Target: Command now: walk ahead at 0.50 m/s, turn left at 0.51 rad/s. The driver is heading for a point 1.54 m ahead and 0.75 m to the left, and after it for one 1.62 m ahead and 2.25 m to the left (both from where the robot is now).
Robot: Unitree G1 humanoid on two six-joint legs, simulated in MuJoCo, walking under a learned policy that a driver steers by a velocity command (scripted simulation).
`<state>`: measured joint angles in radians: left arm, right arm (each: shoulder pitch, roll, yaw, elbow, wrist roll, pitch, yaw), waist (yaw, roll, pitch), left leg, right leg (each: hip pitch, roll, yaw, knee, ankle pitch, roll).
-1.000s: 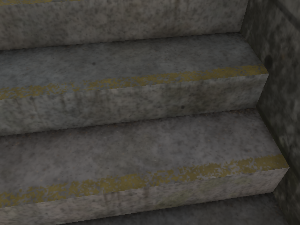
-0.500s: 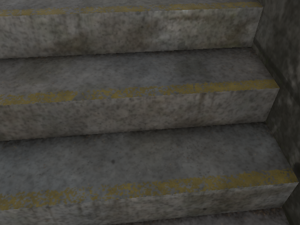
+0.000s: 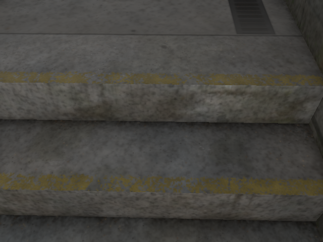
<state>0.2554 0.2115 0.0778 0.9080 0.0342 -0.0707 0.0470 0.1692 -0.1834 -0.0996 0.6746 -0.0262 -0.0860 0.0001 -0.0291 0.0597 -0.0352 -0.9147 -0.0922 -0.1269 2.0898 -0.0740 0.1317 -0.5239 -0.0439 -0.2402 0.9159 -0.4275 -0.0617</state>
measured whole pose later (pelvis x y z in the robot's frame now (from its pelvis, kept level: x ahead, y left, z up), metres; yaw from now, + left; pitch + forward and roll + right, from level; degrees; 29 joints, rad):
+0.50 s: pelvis +0.31 +0.07 +0.17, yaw +15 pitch +3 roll +3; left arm 0.17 0.19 0.05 0.64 0.03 -0.13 -0.02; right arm 0.25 -0.22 -0.08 0.83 -0.04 0.00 -0.02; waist 0.01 -0.02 -0.05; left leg -0.59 -0.17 0.09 0.94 -0.38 0.13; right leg -0.70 -0.02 0.08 2.01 -0.09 -0.07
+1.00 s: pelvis +0.61 +0.12 +0.36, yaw +33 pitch +3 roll -2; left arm 0.25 0.20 0.07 0.82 0.04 -0.07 0.03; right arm 0.14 -0.24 -0.09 0.62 -0.05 -0.05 0.01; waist -0.03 0.06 -0.07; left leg -0.81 -0.11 -0.13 1.93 -0.13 0.11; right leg -0.50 -0.06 -0.19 0.97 -0.50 -0.02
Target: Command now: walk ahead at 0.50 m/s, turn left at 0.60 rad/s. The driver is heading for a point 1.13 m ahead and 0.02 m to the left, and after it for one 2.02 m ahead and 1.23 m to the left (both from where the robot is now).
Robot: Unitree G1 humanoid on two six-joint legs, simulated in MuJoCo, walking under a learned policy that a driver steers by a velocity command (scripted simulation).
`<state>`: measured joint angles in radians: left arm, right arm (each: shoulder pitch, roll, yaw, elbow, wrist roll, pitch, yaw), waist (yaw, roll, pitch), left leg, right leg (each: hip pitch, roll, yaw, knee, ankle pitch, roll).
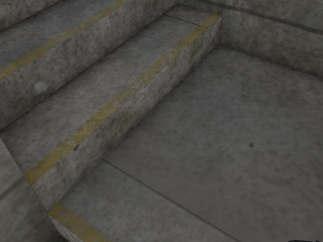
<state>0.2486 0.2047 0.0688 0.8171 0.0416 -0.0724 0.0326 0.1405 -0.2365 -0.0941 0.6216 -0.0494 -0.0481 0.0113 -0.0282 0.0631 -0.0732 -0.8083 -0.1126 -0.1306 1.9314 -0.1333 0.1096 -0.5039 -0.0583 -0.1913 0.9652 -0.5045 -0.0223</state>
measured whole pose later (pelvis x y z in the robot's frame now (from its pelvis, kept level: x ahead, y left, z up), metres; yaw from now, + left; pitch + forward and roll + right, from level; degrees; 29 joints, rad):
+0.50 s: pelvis +0.31 +0.10 +0.12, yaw +15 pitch +5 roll +7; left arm 0.35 0.15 0.06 0.91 -0.04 -0.12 -0.05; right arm 0.01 -0.10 -0.02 0.62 -0.04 -0.03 -0.03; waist 0.01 -0.04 0.10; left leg -0.78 -0.01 0.29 1.20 -0.51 0.10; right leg -0.28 -0.16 0.08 1.37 -0.17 0.02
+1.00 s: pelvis +0.61 +0.13 +0.23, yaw +1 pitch +4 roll -2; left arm 0.45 0.23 0.06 0.78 0.03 -0.04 0.00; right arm 0.11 -0.20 -0.01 0.55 -0.04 -0.08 -0.02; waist 0.06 0.01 -0.06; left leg -0.73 0.05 -0.04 1.28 -0.45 -0.02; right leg -0.30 0.19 0.05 0.51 -0.27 -0.13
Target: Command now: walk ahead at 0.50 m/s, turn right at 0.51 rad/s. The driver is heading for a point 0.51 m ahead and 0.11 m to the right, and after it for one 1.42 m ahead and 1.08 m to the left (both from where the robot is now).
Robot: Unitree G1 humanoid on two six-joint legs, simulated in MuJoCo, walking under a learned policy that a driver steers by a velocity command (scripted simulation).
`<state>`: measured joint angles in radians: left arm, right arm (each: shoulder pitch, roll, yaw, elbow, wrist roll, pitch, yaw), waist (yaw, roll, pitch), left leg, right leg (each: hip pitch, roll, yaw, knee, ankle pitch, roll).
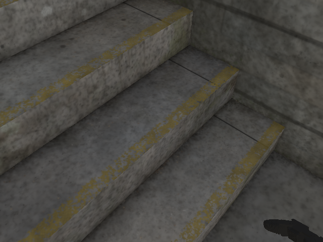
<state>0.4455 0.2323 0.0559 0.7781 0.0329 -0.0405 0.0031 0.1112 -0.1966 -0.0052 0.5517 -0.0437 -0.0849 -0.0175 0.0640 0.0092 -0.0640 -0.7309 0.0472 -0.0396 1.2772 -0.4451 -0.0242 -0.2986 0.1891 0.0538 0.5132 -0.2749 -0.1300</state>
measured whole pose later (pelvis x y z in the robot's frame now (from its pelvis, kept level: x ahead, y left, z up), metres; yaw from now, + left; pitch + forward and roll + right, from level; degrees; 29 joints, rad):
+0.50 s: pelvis +0.23 -0.02 +0.01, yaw -18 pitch +5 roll -1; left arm -0.04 0.23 0.01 0.53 0.02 0.04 -0.05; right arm 0.47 -0.17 -0.05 0.92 -0.01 -0.13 -0.05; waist -0.05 -0.08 0.01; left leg 0.14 0.04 0.20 0.25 -0.30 -0.02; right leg -0.85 0.05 -0.09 1.04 -0.19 -0.10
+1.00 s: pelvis +0.47 -0.14 +0.07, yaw -16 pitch -2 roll +3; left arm 0.33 0.25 0.01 0.86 -0.01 0.00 0.05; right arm 0.15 -0.10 0.05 0.73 -0.01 0.04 -0.04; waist -0.02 -0.06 0.00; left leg -0.70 -0.11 0.13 1.27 -0.57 0.15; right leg -0.17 0.00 -0.15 0.79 0.01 -0.05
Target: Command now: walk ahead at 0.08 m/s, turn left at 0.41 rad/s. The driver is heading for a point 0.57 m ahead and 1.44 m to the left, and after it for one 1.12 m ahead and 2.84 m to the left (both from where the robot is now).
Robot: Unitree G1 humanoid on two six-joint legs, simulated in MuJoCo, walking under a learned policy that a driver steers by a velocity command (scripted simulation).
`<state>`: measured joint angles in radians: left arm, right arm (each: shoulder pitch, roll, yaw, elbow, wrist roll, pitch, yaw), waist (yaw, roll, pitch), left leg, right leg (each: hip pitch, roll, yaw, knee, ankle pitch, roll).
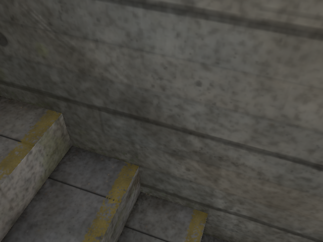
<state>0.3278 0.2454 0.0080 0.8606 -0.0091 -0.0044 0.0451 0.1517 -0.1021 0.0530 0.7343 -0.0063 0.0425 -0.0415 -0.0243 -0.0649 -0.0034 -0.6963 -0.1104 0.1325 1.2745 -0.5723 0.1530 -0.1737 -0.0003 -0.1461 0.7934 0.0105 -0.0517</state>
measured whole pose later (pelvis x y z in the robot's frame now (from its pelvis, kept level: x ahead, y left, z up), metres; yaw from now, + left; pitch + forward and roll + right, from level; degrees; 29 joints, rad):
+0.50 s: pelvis +0.14 -0.09 +0.04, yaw +16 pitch +1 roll +3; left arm 0.14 0.32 0.00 0.55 -0.03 -0.04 0.03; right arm 0.18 -0.29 -0.10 0.66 -0.06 0.05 -0.11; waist -0.04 -0.02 0.05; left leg -0.48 -0.16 -0.21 1.10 -0.62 -0.03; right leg -0.34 -0.07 0.10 0.44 0.30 0.03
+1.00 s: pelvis +0.14 -0.14 -0.05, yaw +33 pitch +2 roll +1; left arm 0.32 0.27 0.04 0.68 0.05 -0.05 0.09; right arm -0.02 -0.23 -0.08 0.45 -0.07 0.13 -0.07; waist 0.04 0.02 0.06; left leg -0.94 0.01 -0.07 2.06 -0.64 -0.02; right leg -0.23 -0.14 -0.30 0.44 -0.23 -0.02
